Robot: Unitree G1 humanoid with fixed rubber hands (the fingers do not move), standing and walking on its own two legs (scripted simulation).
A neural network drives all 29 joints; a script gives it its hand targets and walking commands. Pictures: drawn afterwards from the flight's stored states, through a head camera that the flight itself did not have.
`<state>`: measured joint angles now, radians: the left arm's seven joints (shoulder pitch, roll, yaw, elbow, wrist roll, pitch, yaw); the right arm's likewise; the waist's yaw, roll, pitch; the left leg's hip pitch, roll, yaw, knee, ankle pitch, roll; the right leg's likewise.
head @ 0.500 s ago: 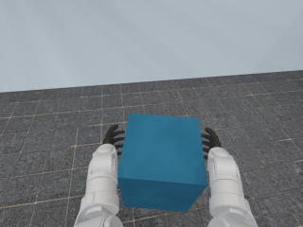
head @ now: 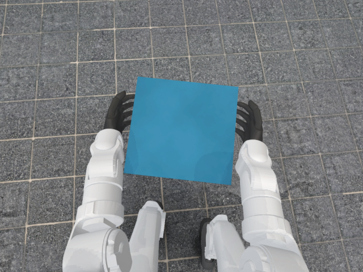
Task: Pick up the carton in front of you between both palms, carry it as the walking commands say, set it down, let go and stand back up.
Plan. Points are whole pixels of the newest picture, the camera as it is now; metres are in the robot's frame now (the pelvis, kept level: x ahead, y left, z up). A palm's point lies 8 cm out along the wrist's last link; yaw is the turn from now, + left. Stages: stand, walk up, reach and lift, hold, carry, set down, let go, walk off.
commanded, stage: set down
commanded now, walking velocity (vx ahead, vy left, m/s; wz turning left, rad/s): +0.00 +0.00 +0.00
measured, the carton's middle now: (182, 137) +0.41 +0.06 -0.16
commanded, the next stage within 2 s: none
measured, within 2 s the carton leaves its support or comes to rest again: rests again in 1.60 s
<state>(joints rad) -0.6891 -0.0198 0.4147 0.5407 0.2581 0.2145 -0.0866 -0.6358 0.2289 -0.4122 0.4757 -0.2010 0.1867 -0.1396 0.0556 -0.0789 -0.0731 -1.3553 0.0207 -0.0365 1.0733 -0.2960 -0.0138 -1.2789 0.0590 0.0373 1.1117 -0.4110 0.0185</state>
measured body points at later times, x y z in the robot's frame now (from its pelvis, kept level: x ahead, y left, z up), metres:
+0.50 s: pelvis -0.03 +0.01 -0.14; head +0.25 +0.07 +0.21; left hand +0.44 +0.24 -0.24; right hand +0.46 -0.06 -0.23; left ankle +0.09 +0.13 -0.63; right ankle +0.04 -0.12 -0.63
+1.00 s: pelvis -0.05 +0.01 -0.24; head +0.29 +0.08 +0.04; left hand +0.47 +0.26 -0.39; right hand +0.48 -0.04 -0.39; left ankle +0.09 +0.13 -0.63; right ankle +0.04 -0.12 -0.63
